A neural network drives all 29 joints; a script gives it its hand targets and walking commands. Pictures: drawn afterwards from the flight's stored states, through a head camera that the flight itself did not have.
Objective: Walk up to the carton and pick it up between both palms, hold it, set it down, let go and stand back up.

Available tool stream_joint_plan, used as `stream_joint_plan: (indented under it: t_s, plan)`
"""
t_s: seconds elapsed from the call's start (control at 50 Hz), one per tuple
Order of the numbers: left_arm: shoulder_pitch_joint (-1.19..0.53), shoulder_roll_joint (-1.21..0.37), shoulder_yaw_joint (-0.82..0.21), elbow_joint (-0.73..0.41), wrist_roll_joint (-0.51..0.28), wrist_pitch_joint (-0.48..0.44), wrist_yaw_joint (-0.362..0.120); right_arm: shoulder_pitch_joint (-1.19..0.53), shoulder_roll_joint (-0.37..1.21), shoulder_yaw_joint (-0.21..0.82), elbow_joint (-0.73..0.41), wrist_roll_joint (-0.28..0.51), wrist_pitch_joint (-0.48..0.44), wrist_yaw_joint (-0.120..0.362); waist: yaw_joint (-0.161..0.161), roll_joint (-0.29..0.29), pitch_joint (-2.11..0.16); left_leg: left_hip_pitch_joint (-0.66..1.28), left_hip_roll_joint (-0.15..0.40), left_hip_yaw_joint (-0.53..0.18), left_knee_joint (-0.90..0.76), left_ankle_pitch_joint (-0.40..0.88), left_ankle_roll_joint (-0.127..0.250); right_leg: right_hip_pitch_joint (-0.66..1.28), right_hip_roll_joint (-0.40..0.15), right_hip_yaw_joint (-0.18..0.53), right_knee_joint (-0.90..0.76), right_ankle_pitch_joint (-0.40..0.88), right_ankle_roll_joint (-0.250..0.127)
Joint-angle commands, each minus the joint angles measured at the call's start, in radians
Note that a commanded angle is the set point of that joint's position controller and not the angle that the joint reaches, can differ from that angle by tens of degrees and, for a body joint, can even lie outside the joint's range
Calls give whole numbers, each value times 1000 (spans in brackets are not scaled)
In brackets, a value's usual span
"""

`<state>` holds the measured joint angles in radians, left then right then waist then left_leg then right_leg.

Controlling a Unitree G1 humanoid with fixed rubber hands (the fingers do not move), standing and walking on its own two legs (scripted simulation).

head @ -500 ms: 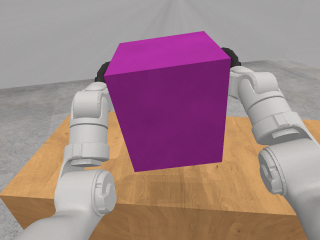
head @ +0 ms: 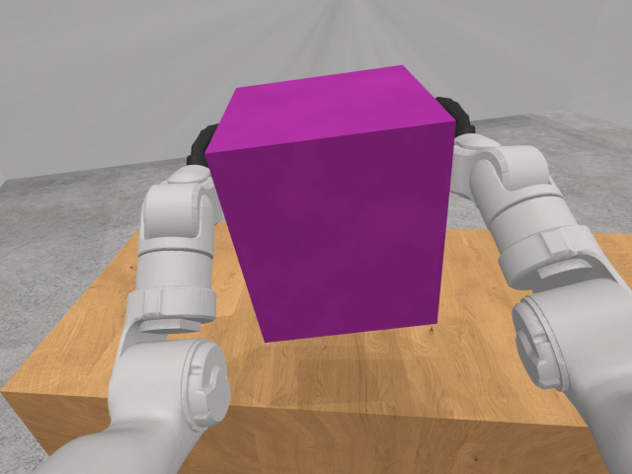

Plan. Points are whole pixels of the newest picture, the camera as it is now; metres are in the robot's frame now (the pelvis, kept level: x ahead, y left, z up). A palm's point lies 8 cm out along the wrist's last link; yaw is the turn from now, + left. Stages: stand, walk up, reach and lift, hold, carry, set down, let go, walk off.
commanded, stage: hold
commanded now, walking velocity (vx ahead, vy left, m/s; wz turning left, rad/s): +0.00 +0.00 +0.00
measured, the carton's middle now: (334, 202) +0.37 +0.00 +0.25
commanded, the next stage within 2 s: set down in 1.66 s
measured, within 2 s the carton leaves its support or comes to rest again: neither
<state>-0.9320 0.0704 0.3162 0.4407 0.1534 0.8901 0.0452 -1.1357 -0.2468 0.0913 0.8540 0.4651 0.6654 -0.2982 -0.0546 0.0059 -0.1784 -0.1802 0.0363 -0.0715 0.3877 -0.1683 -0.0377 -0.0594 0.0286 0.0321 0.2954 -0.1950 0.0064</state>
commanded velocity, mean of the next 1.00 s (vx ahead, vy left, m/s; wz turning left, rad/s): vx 0.00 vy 0.00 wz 0.00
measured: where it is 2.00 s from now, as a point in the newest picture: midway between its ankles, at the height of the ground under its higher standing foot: outside the picture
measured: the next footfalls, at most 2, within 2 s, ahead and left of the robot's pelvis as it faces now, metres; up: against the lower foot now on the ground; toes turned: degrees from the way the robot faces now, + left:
none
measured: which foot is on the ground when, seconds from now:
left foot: down 0.00-1.00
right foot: down 0.00-1.00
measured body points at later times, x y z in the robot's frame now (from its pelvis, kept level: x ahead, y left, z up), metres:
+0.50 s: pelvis +0.00 +0.00 +0.00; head -0.10 +0.02 +0.44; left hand +0.38 +0.15 +0.28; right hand +0.38 -0.15 +0.31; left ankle +0.03 +0.14 -0.75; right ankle -0.02 -0.13 -0.75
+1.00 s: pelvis -0.01 +0.00 +0.00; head -0.10 +0.02 +0.44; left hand +0.38 +0.15 +0.28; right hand +0.38 -0.15 +0.31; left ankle +0.03 +0.14 -0.75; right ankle -0.02 -0.13 -0.75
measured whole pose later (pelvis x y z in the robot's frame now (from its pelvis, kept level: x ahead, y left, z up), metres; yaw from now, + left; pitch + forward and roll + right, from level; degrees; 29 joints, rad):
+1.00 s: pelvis -0.01 +0.00 +0.00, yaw +0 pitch -2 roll -2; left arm -0.96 0.08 0.30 0.50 0.15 0.87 0.05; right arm -1.17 -0.25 0.07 0.91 0.45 0.66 -0.28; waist -0.07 0.00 -0.19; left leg -0.20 0.03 -0.09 0.40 -0.16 -0.04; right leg -0.07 0.03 0.03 0.30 -0.19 0.01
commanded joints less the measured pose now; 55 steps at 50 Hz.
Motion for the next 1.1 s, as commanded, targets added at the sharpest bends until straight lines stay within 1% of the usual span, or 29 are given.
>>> stream_joint_plan:
  t_s: [0.0, 0.04, 0.1, 0.16, 0.18, 0.22, 0.24, 0.28, 0.3, 0.32, 0.36, 0.42, 0.46, 0.48, 0.52, 0.54, 0.58, 0.62, 0.64, 0.66, 0.74, 0.78, 0.84, 0.88, 0.9, 0.96, 1.02, 1.04, 1.08]
  plan:
    - [-850, -534, -354, -237, -163, -100, -135, -777, 747, 162, -386, 185, -3, 141, -15, 7, -411, 212, -70, 32, 2, 301, -13, 31, 63, 1, -26, 337, 71]
    - [-828, -539, -351, -229, -171, -90, -138, -800, 740, 180, -460, 199, -6, 127, -17, 14, -407, 222, -81, 31, 18, 343, -16, 54, 59, 1, -26, 413, 80]
    - [-856, -517, -325, -236, -154, -96, -144, -773, 749, 169, -395, 192, 6, 126, -13, -17, -371, 208, -83, 33, -4, 271, 0, 24, 48, 3, -26, 373, 90]
    - [-853, -547, -368, -250, -179, -88, -136, -815, 749, 179, -452, 214, 0, 128, 0, 29, -419, 224, -75, 25, 10, 312, -12, 22, 60, 3, -25, 354, 69]
    - [-831, -570, -381, -248, -185, -85, -134, -802, 747, 189, -475, 220, -1, 127, -5, 41, -415, 219, -75, 25, 20, 328, -21, 33, 65, 6, -27, 370, 70]
    - [-880, -580, -388, -262, -188, -84, -127, -820, 734, 152, -458, 206, 4, 139, -31, 75, -413, 227, -72, 25, 14, 268, -37, -15, 69, -4, -32, 259, 63]
    - [-887, -592, -400, -272, -198, -84, -123, -825, 734, 150, -454, 197, 0, 146, -39, 60, -418, 238, -68, 23, 11, 252, -32, -22, 73, -9, -35, 242, 58]
    - [-876, -566, -354, -205, -172, -82, -126, -763, 713, 110, -348, 167, 12, 152, -24, 45, -325, 209, -68, 26, -15, 188, -23, -63, 61, -3, -55, 185, 53]
    - [-874, -556, -354, -186, -170, -87, -121, -813, 720, 118, -356, 164, 7, 159, -16, 16, -343, 193, -63, 26, -25, 180, -13, -51, 66, -7, -49, 158, 54]
    - [-889, -581, -366, -206, -180, -93, -120, -836, 732, 138, -374, 174, -1, 164, -8, 22, -390, 198, -53, 18, -18, 208, -17, -26, 75, -14, -34, 179, 52]
    - [-910, -590, -393, -219, -188, -97, -114, -838, 727, 142, -363, 180, -5, 164, -26, 57, -420, 217, -55, 15, -1, 248, -29, -23, 72, -5, -33, 228, 51]
    - [-826, -540, -306, -123, -140, -93, -126, -808, 716, 126, -319, 165, 2, 151, -4, 6, -350, 182, -69, 32, -9, 219, -10, 13, 58, 4, -50, 249, 68]
    - [-830, -534, -292, -81, -123, -90, -136, -785, 687, 107, -260, 165, 5, 156, -11, 35, -285, 143, -64, 31, -34, 181, -12, -8, 54, 6, -53, 210, 63]
    - [-879, -560, -334, -140, -146, -97, -134, -820, 712, 115, -288, 171, -2, 161, -1, 51, -339, 153, -60, 25, -26, 203, -17, 7, 64, 3, -39, 203, 55]
    - [-917, -590, -363, -194, -178, -106, -119, -837, 731, 113, -318, 183, -14, 170, -29, 78, -390, 202, -58, 12, 0, 266, -33, -22, 72, -10, -37, 231, 44]
    - [-889, -586, -349, -154, -172, -102, -117, -855, 720, 122, -338, 182, -14, 171, -22, 50, -400, 221, -58, 23, -1, 225, -35, -32, 73, -7, -42, 200, 47]
    - [-873, -532, -290, -104, -144, -113, -116, -833, 729, 113, -285, 168, -10, 170, 6, -19, -359, 180, -60, 26, -21, 195, 0, -18, 62, -5, -52, 196, 64]
    - [-899, -538, -297, -105, -146, -116, -119, -842, 715, 110, -273, 158, -16, 169, 10, 4, -356, 159, -64, 29, -32, 180, 0, -25, 58, 7, -53, 167, 62]
    - [-914, -554, -319, -129, -153, -118, -116, -835, 737, 110, -287, 162, -21, 168, -13, 9, -375, 183, -65, 27, -20, 214, 3, -27, 56, 6, -49, 205, 65]
    - [-921, -573, -339, -161, -161, -117, -115, -834, 733, 120, -297, 170, -21, 166, -10, 49, -392, 202, -65, 29, -2, 252, -16, -17, 69, 0, -37, 232, 58]
    - [-938, -553, -302, -119, -149, -116, -119, -827, 728, 89, -241, 158, -14, 171, 0, 39, -320, 159, -60, 35, -25, 156, -11, -36, 61, -1, -51, 141, 56]
    - [-896, -570, -322, -97, -149, -114, -123, -818, 713, 80, -246, 151, -20, 168, -24, 50, -335, 148, -61, 26, -25, 173, -17, -18, 59, 7, -55, 167, 52]
    - [-909, -582, -350, -132, -179, -123, -121, -852, 717, 112, -346, 172, -27, 156, -24, 37, -407, 197, -68, 24, 8, 268, -23, -7, 61, 1, -35, 278, 62]
    - [-882, -556, -334, -117, -173, -123, -122, -839, 714, 109, -334, 168, -22, 150, -22, 21, -383, 187, -71, 31, -4, 228, -16, -3, 56, -6, -44, 234, 61]
    - [-891, -575, -346, -136, -170, -126, -120, -835, 706, 98, -333, 167, -27, 155, -28, 58, -391, 197, -62, 24, -13, 203, -25, -17, 61, 4, -45, 189, 53]
    - [-912, -594, -364, -145, -176, -121, -111, -832, 714, 89, -302, 154, -25, 170, -38, 83, -366, 187, -54, 8, -20, 191, -26, -33, 68, -6, -55, 160, 37]
    - [-895, -584, -335, -130, -167, -118, -112, -815, 712, 97, -296, 154, -23, 170, -25, 57, -373, 177, -62, 20, -15, 215, -22, -17, 54, -1, -45, 192, 48]
    - [-879, -549, -288, -77, -147, -117, -115, -844, 708, 99, -269, 160, -18, 172, 0, 1, -343, 165, -60, 20, -26, 178, -8, -17, 60, -3, -49, 168, 55]
    - [-919, -562, -320, -111, -164, -125, -113, -840, 727, 94, -281, 155, -24, 173, -1, 30, -383, 161, -60, 22, -24, 178, -10, -21, 58, 1, -44, 154, 51]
